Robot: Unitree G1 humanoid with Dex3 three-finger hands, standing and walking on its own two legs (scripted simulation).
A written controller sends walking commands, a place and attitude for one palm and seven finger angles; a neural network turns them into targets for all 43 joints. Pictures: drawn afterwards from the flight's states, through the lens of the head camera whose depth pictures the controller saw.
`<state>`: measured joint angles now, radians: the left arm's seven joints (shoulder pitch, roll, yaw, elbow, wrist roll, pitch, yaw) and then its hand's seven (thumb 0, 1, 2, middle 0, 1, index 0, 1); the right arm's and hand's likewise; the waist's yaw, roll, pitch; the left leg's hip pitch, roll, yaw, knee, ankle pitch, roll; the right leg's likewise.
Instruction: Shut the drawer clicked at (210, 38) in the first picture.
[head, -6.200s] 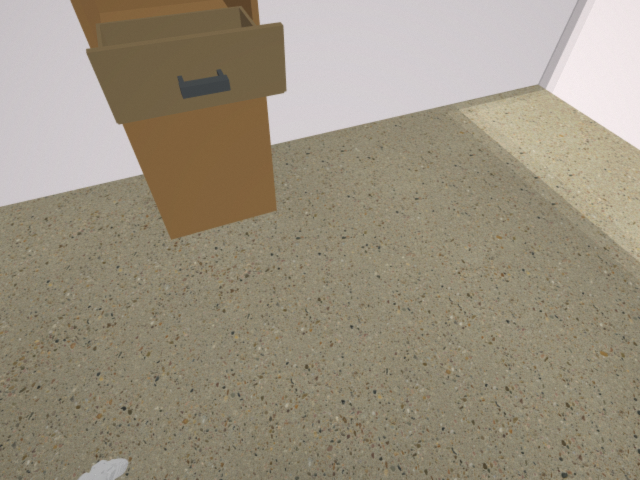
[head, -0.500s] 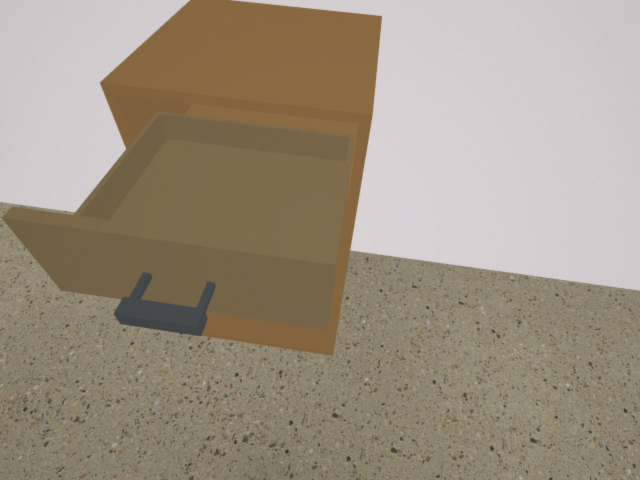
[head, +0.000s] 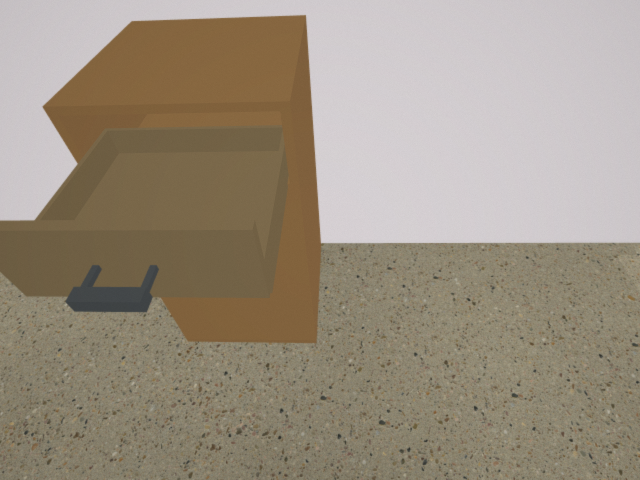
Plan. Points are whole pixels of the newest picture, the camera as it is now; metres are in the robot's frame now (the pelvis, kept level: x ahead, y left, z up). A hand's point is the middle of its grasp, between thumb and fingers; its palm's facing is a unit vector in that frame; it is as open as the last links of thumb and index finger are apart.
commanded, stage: come to a stop and stand still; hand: left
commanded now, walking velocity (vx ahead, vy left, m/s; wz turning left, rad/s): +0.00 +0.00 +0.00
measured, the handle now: (116, 285) +0.36 +0.32 +0.03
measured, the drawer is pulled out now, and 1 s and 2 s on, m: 0.30 0.30 0.30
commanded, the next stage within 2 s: look again from close up in 0.72 s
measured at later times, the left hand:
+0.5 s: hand out of the picture -0.07 +0.16 -0.17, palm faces +0.08 -0.98 -0.17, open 7.3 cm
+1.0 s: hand out of the picture -0.05 +0.19 -0.18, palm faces +0.02 -0.98 -0.20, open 7.4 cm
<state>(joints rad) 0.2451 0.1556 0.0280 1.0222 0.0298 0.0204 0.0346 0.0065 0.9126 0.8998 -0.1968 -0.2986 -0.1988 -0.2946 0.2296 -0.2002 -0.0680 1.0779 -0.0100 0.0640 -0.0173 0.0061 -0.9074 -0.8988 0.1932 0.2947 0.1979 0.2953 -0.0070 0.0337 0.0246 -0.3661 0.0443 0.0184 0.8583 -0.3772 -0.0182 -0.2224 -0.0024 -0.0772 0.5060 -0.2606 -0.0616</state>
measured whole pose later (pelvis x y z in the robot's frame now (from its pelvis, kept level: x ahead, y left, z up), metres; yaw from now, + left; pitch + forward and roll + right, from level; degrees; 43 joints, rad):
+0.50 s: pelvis -0.04 +0.00 +0.00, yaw +0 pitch -2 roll +0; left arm 0.33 0.13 0.02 1.15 0.01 0.02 0.03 0.01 0.92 0.90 -0.20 -0.30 -0.20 -0.29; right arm 0.34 -0.09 0.00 1.14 -0.01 0.02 -0.04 0.00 -0.90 -0.90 0.19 0.29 0.20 0.30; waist 0.02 0.00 0.01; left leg -0.13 0.03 0.05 0.40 -0.25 -0.01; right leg -0.22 0.03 -0.09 0.37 -0.12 -0.05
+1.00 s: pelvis -0.03 +0.03 +0.00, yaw +0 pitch -1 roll +0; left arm 0.34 0.11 -0.01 1.13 0.02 -0.01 0.04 0.01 0.91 0.90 -0.20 -0.30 -0.20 -0.29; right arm 0.39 -0.13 0.00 1.07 -0.02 -0.02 -0.03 0.01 -0.91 -0.90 0.19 0.29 0.20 0.30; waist -0.02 0.04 -0.02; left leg -0.18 -0.01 0.07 0.52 -0.33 0.03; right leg -0.30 -0.02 -0.07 0.52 -0.21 -0.02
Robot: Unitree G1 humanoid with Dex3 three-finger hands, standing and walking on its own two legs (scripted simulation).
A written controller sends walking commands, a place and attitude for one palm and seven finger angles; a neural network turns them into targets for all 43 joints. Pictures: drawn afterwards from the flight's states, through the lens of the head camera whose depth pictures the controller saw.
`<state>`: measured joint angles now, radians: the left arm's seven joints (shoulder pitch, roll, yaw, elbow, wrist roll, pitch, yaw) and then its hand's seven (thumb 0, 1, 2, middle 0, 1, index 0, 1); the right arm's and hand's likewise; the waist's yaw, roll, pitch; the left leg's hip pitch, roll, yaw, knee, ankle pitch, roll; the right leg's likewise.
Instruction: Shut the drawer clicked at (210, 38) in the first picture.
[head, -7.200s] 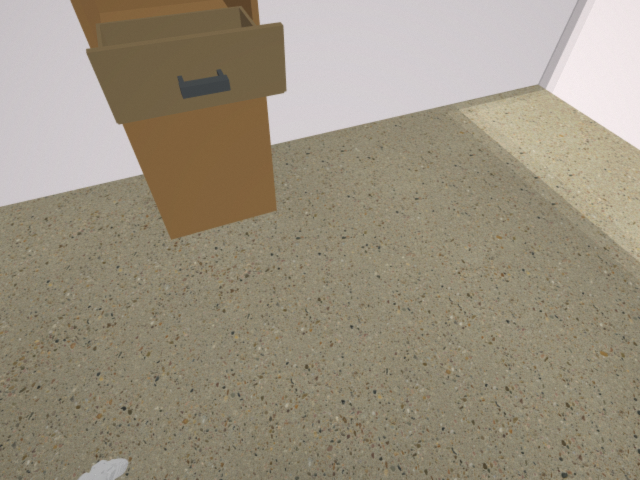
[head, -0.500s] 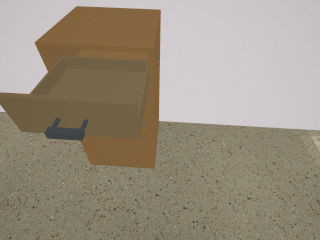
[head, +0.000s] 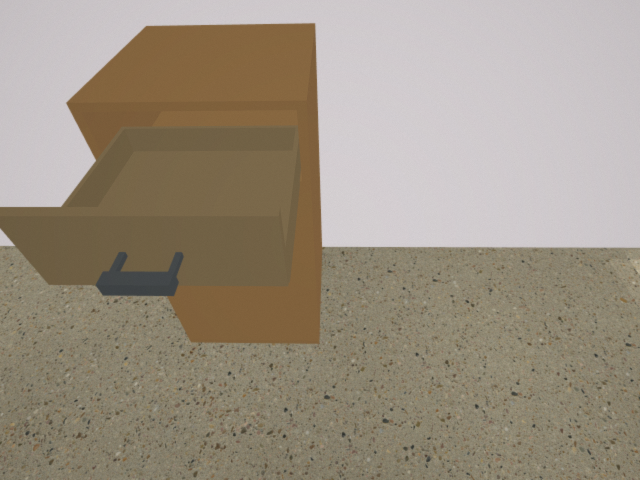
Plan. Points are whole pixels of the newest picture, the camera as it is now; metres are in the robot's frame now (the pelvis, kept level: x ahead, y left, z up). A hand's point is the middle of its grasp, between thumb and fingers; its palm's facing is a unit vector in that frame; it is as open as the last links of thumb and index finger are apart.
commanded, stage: look again from close up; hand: left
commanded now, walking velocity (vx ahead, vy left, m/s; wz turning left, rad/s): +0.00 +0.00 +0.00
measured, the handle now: (143, 271) +0.39 +0.29 +0.04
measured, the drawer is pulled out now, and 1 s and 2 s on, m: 0.30 0.30 0.30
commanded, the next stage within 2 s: shuffle to correct the standing spot in 0.34 s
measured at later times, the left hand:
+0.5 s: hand out of the picture +0.04 +0.17 -0.17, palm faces +0.03 -0.97 -0.23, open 7.3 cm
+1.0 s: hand out of the picture +0.09 +0.19 -0.18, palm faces +0.08 -0.97 -0.23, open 7.4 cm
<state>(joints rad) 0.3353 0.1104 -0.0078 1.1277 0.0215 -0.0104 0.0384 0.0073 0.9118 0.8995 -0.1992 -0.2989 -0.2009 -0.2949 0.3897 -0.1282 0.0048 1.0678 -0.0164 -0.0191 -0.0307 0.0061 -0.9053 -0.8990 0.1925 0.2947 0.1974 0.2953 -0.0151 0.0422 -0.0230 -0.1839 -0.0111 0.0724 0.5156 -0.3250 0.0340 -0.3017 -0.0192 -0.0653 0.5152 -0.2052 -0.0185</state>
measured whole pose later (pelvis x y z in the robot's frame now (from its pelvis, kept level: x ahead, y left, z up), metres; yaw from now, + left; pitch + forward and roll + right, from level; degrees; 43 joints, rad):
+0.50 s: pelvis +0.03 -0.01 +0.00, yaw +0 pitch -2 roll +1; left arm 0.26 0.14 0.00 1.12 0.01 -0.01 0.04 0.01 0.93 0.90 -0.20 -0.30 -0.20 -0.29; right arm 0.32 -0.16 0.02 1.12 -0.01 -0.03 -0.04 0.01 -0.91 -0.90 0.19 0.29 0.20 0.30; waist 0.00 0.03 0.06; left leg -0.07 -0.02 0.07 0.40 -0.31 0.02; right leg -0.23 -0.02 -0.06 0.49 -0.24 -0.02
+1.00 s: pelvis +0.07 +0.01 -0.01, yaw +1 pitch -1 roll +1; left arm 0.26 0.14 0.04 1.05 0.03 -0.03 0.03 0.01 0.91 0.90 -0.20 -0.30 -0.20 -0.29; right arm 0.37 -0.15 0.01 1.10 -0.01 -0.01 -0.03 0.00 -0.90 -0.90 0.19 0.29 0.20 0.30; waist 0.01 0.03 0.07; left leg -0.18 -0.03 0.07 0.77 -0.47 0.03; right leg -0.25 -0.04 -0.11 0.65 -0.34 -0.04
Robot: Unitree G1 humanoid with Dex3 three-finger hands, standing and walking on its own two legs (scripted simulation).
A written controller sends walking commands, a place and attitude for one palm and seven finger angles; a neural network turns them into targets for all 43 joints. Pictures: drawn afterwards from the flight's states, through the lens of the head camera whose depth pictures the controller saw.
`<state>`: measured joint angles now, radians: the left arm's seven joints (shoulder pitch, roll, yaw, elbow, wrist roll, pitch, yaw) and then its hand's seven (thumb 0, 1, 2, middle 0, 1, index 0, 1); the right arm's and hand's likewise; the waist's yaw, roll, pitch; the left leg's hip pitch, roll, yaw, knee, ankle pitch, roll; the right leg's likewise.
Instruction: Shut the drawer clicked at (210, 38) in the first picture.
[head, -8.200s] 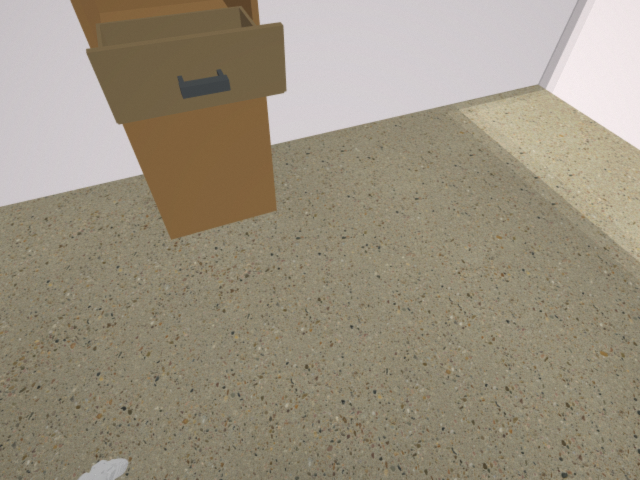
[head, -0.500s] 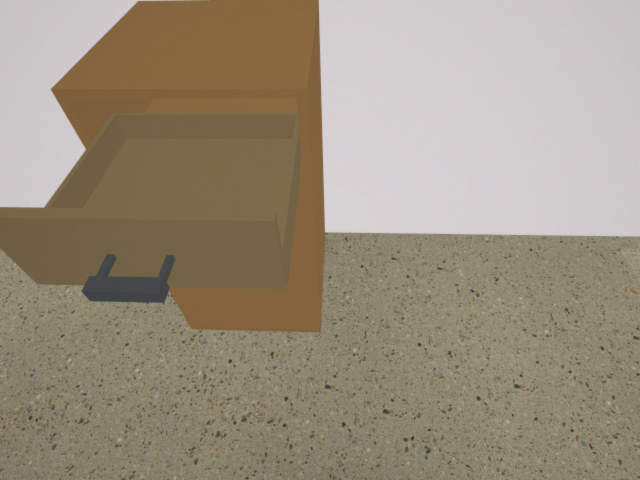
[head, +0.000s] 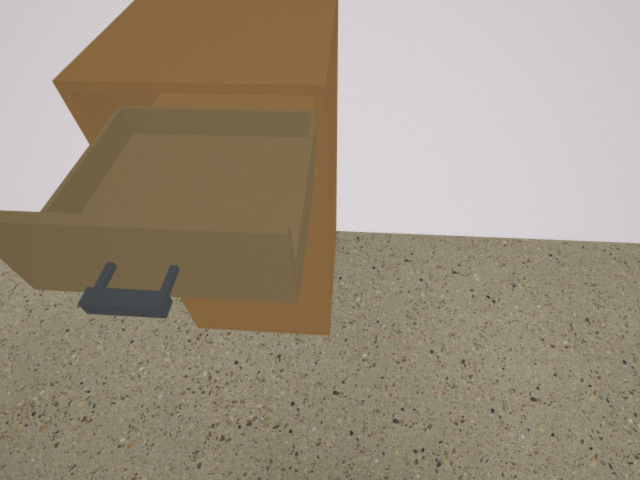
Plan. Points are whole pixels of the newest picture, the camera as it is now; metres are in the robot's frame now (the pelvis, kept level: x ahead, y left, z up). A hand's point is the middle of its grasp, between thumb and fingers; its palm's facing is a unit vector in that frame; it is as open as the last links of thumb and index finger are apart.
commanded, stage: shuffle to correct the standing spot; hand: left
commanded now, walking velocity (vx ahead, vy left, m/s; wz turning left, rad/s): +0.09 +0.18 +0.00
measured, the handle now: (133, 287) +0.33 +0.27 +0.05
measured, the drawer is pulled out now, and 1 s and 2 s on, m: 0.30 0.30 0.30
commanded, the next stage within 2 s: come to a stop and stand still in 0.14 s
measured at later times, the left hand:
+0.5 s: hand out of the picture +0.06 +0.27 -0.16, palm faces +0.04 -0.97 -0.25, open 7.4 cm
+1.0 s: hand out of the picture +0.04 +0.20 -0.16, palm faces +0.03 -0.98 -0.18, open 7.3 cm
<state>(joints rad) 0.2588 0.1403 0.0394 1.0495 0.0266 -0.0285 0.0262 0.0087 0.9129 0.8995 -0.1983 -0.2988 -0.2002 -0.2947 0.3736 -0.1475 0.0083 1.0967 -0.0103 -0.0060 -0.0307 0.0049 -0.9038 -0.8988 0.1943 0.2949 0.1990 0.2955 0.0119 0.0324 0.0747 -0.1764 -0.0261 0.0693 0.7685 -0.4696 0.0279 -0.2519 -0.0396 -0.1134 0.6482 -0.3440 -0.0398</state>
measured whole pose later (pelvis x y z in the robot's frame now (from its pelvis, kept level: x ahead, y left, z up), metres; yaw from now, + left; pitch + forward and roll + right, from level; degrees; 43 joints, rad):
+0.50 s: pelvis +0.03 +0.07 +0.01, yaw -1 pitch +0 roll +2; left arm 0.25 0.22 0.05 1.01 0.03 0.03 0.03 0.01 0.92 0.90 -0.19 -0.30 -0.20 -0.29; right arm 0.20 -0.15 -0.01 1.00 -0.03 0.00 -0.03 0.01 -0.93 -0.90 0.20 0.30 0.20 0.30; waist 0.02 -0.04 0.07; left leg -0.32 0.03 0.10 0.49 -0.16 0.00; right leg -0.37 -0.04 -0.05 0.88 -0.47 0.00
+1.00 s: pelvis +0.03 +0.03 +0.02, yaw -2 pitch -1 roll +1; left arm 0.28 0.15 0.01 1.09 0.01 0.00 0.04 0.02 0.94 0.90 -0.20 -0.30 -0.20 -0.29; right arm 0.27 -0.12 0.01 1.14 -0.01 0.00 -0.05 0.01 -0.92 -0.90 0.19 0.29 0.20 0.30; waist 0.01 -0.03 0.04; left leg -0.15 0.04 0.04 0.43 -0.26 -0.03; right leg -0.16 0.07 -0.09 0.43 -0.25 -0.10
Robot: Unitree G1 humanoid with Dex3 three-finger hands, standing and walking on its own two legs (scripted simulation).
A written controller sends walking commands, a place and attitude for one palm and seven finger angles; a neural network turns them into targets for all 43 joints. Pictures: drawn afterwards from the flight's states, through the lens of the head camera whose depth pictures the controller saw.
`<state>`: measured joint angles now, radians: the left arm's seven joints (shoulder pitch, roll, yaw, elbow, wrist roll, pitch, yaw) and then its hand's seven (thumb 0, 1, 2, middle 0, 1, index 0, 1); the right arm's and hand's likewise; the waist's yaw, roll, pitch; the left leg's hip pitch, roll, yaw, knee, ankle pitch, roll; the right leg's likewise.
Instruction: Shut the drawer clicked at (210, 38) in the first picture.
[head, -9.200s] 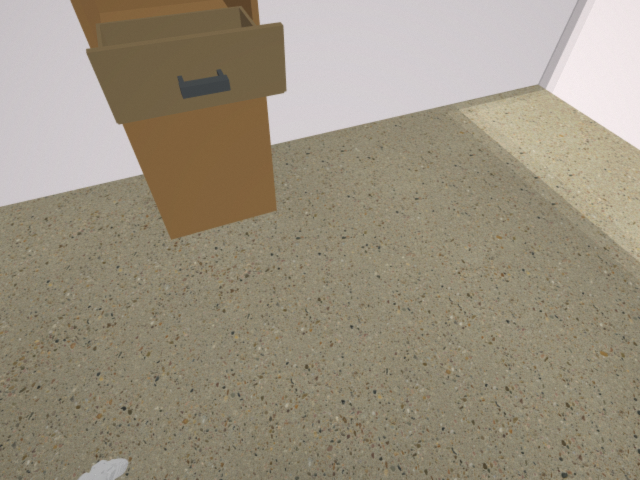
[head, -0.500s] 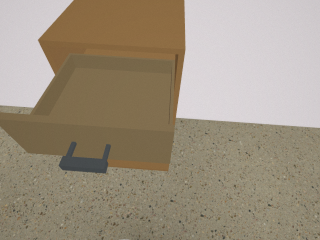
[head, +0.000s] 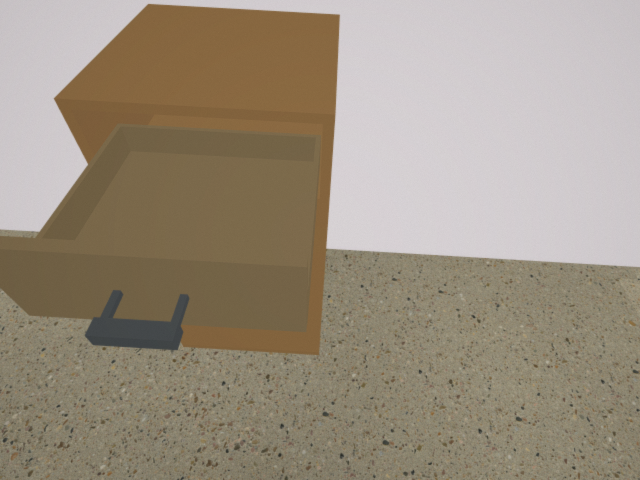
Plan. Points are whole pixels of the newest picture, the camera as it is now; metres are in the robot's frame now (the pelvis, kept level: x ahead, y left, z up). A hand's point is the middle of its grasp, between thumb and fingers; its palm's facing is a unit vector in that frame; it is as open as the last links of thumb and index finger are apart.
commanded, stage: come to a stop and stand still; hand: left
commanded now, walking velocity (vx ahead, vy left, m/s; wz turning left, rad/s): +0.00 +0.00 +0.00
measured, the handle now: (142, 316) +0.29 +0.25 +0.03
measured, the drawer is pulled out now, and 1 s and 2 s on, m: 0.30 0.30 0.30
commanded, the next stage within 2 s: look again from close up in 1.62 s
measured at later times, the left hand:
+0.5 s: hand out of the picture -0.04 +0.22 -0.18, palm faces +0.04 -0.98 -0.20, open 7.4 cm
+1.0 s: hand out of the picture -0.08 +0.20 -0.18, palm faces +0.05 -0.99 -0.13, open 7.4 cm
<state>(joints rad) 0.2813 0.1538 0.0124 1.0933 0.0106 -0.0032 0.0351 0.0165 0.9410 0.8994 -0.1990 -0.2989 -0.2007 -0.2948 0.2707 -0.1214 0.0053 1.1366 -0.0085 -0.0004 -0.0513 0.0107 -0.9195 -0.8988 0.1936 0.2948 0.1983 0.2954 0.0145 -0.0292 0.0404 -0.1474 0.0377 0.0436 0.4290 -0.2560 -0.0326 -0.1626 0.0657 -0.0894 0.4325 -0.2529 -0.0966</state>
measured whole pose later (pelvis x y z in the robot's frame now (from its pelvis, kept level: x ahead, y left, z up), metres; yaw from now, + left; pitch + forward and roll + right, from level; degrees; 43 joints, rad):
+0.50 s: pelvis -0.05 +0.05 +0.00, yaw +0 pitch -2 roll +0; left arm 0.32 0.15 0.01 1.05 0.02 0.00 0.04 0.01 0.91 0.90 -0.20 -0.30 -0.20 -0.29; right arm 0.38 -0.12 0.00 1.07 -0.03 0.01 -0.02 0.01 -0.91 -0.90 0.19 0.29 0.20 0.30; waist -0.01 0.00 -0.01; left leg -0.25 -0.02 0.06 0.49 -0.22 0.05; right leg -0.26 0.01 -0.08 0.49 -0.23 -0.04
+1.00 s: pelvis -0.03 +0.06 +0.00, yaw +0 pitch +0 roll +0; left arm 0.38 0.10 -0.02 1.12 0.02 -0.01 0.04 0.01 0.91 0.90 -0.20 -0.30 -0.20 -0.29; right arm 0.31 -0.13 0.01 1.10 -0.01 -0.02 -0.03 0.01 -0.92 -0.90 0.19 0.29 0.20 0.30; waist 0.01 -0.01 0.02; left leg -0.22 -0.06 0.08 0.43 -0.21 0.08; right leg -0.25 -0.01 -0.05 0.46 -0.21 -0.01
